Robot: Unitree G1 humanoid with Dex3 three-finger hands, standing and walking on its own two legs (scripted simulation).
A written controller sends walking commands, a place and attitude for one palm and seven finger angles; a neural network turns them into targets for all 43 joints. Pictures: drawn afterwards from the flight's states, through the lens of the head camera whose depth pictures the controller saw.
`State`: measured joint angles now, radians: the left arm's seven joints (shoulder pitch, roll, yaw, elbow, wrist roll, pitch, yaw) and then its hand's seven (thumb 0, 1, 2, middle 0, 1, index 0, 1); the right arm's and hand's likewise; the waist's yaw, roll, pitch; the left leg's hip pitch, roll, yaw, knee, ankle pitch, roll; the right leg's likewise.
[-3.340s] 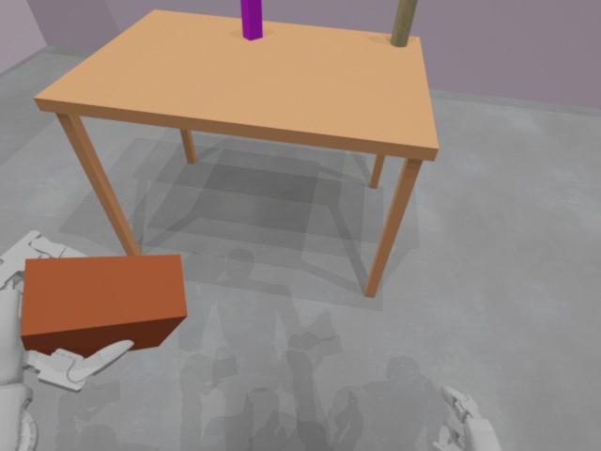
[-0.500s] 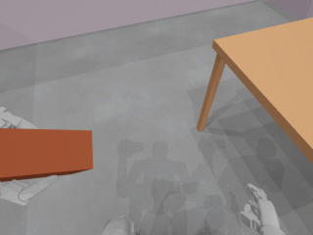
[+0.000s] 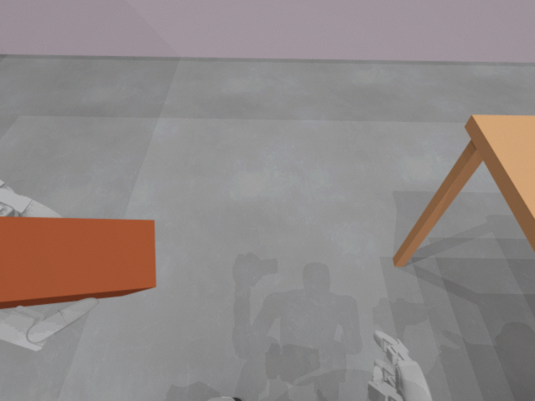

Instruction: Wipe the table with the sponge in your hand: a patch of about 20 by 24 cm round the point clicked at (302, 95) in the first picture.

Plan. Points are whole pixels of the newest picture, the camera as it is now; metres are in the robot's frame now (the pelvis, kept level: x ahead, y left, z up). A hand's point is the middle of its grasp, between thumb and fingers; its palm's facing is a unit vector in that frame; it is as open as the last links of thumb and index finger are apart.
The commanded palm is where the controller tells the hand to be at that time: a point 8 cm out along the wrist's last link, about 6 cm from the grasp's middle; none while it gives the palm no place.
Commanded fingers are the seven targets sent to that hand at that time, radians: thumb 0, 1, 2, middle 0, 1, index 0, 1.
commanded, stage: walk to a spot facing it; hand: left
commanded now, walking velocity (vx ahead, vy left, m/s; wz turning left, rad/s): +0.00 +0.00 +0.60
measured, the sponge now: (93, 264) +0.22 +0.20 +0.17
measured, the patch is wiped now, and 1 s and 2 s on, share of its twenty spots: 0.00 0.00 0.00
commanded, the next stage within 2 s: none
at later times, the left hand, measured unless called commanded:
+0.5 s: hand out of the picture +0.07 +0.24 +0.18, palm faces +0.62 -0.64 -0.46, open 10.5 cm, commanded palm +0.00 +0.27 +0.18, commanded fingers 0.00 0.10 1.30 -1.20 -1.60 -1.20 -1.60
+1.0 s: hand out of the picture -0.03 +0.23 +0.16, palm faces +0.78 -0.45 -0.44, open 10.6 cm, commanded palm -0.10 +0.23 +0.18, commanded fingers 0.00 0.10 1.30 -1.20 -1.60 -1.20 -1.60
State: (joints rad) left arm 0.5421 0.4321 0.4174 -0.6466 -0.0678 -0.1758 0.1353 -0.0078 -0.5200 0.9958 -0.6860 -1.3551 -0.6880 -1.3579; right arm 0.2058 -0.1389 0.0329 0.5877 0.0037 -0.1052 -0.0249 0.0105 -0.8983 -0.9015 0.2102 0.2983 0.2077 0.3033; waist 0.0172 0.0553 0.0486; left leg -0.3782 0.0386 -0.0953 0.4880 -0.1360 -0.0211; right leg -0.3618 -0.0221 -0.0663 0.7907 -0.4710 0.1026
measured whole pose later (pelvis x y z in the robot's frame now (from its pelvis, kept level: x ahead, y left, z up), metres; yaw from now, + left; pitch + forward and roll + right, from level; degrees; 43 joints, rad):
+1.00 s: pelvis -0.08 -0.09 -0.01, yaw +32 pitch +0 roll +0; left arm 0.43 0.35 0.34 -0.45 -0.01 -0.14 0.13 -0.01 -0.52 1.00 -0.68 -1.36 -0.68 -1.36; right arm 0.22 -0.17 0.04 0.63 -0.01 -0.09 -0.05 0.01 -0.90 -0.90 0.21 0.30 0.21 0.30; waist 0.03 0.04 -0.01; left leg -0.37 0.01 -0.08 0.66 -0.36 0.02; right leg -0.24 -0.03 -0.14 0.53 -0.33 0.00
